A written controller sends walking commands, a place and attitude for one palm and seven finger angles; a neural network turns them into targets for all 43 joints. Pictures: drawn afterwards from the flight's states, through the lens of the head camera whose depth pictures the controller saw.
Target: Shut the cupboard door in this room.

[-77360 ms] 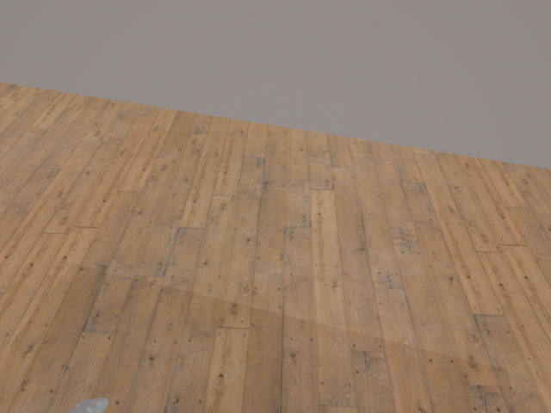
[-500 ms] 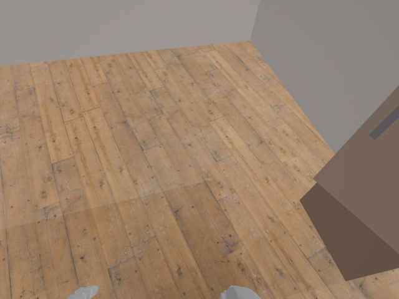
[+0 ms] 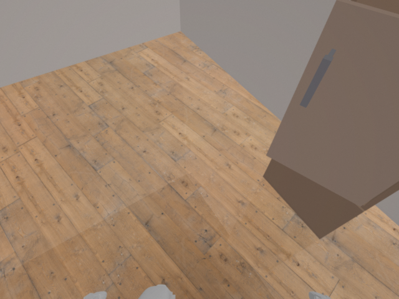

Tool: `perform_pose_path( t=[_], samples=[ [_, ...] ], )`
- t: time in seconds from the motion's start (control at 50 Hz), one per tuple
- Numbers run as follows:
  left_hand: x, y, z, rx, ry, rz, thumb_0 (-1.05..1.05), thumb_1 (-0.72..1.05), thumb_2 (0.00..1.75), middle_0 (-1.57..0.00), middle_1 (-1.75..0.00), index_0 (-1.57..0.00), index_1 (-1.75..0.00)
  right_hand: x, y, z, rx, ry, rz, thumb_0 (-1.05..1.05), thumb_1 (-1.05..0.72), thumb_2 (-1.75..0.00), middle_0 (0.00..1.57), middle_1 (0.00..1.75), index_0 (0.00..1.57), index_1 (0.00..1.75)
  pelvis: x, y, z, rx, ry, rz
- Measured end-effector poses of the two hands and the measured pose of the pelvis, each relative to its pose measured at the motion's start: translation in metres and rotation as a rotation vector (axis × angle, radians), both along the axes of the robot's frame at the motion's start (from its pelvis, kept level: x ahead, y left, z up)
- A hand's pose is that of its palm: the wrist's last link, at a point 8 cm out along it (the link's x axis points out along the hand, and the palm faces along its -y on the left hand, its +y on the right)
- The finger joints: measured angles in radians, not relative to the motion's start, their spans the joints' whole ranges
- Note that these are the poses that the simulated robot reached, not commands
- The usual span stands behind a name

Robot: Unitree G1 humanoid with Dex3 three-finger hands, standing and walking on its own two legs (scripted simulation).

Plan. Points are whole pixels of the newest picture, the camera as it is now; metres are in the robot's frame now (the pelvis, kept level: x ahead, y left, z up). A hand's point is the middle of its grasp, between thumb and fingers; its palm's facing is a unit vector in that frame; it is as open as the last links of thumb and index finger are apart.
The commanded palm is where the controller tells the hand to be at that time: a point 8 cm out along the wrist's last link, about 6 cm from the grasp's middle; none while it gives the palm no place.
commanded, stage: turn to face it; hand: left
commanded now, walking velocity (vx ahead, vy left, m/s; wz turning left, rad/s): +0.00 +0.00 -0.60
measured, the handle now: (317, 79) +0.63 -0.26 +0.07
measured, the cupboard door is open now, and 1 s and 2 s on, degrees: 21 21 21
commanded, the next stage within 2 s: take the last steps up to it in 0.82 s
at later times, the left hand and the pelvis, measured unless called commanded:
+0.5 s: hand (140, 265) +0.20 +0.15 -0.15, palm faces -0.32 -0.91 -0.28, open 7.4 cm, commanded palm none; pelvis +0.01 -0.01 -0.01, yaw -19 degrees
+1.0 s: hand (145, 272) +0.19 +0.14 -0.17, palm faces -0.42 -0.89 -0.18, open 7.4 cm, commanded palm none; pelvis +0.04 +0.00 +0.01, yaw -28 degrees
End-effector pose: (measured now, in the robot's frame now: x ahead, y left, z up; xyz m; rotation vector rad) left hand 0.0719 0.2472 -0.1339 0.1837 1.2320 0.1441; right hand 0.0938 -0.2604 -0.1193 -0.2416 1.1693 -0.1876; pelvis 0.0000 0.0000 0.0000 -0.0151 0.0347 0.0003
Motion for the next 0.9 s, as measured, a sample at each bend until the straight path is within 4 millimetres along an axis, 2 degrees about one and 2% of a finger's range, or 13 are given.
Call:
perform_pose_path(
  t=[0.1,0.18,0.26,0.36,0.46,0.52,0.58,0.7,0.82,0.9],
  samples=[
    [0.014,0.018,-0.016,-0.025,0.025,-0.031,0.01,0.90,0.89,-0.20,-0.30,-0.20,-0.30,0.000,0.020,0.008,-0.027,-0.049,-0.023,0.00,-0.91,-0.90,0.20,0.30,0.20,0.30,0.006,0.017,-0.005,-0.006,-0.001,-0.072],
    [0.033,0.025,-0.007,-0.028,0.027,-0.086,0.01,0.90,0.89,-0.20,-0.30,-0.20,-0.30,-0.019,0.029,0.017,-0.027,-0.035,-0.064,0.00,-0.91,-0.90,0.20,0.30,0.20,0.30,0.008,0.023,0.004,-0.026,-0.009,-0.122],
    [0.058,0.024,0.002,-0.022,0.004,-0.142,0.01,0.90,0.90,-0.20,-0.30,-0.20,-0.30,-0.045,0.030,0.018,-0.016,0.001,-0.134,0.00,-0.91,-0.90,0.20,0.30,0.20,0.30,0.010,0.023,0.010,-0.038,-0.013,-0.177],
    [0.093,0.004,0.011,-0.005,-0.028,-0.239,0.01,0.91,0.90,-0.20,-0.30,-0.19,-0.30,-0.087,0.022,0.008,0.009,0.055,-0.245,0.00,-0.91,-0.90,0.20,0.30,0.20,0.30,0.011,0.015,0.009,-0.035,-0.015,-0.246],
    [0.127,-0.035,0.015,0.025,-0.094,-0.350,0.01,0.91,0.90,-0.20,-0.30,-0.19,-0.30,-0.131,0.001,-0.017,0.048,0.109,-0.355,0.00,-0.90,-0.90,0.20,0.30,0.20,0.30,0.012,-0.005,-0.004,-0.009,-0.018,-0.305],
    [0.135,-0.055,0.016,0.044,-0.129,-0.393,0.01,0.91,0.90,-0.20,-0.30,-0.19,-0.30,-0.148,-0.012,-0.031,0.057,0.148,-0.406,0.01,-0.91,-0.90,0.20,0.30,0.20,0.30,0.011,-0.013,-0.010,-0.006,-0.016,-0.332],
    [0.131,-0.066,0.020,0.049,-0.110,-0.412,0.01,0.90,0.89,-0.20,-0.30,-0.20,-0.30,-0.151,-0.018,-0.028,0.054,0.150,-0.436,0.01,-0.91,-0.90,0.20,0.30,0.20,0.30,0.012,-0.016,-0.004,0.000,-0.018,-0.356],
    [0.123,-0.078,0.015,0.016,-0.055,-0.431,0.01,0.90,0.89,-0.20,-0.30,-0.20,-0.30,-0.135,-0.017,-0.013,0.053,0.091,-0.453,0.01,-0.91,-0.90,0.19,0.30,0.19,0.30,0.018,-0.018,0.003,0.007,-0.016,-0.387],
    [0.124,-0.069,-0.007,-0.031,-0.008,-0.425,0.01,0.90,0.89,-0.20,-0.30,-0.20,-0.30,-0.114,-0.001,-0.007,0.026,0.043,-0.460,0.01,-0.91,-0.90,0.20,0.30,0.19,0.30,0.032,-0.007,-0.003,-0.013,-0.011,-0.425],
    [0.128,-0.061,-0.016,-0.037,0.032,-0.428,0.01,0.90,0.89,-0.20,-0.30,-0.20,-0.30,-0.111,0.016,-0.002,0.016,0.037,-0.464,0.00,-0.91,-0.90,0.20,0.30,0.20,0.30,0.037,-0.002,-0.003,-0.009,-0.015,-0.457]
  ],
)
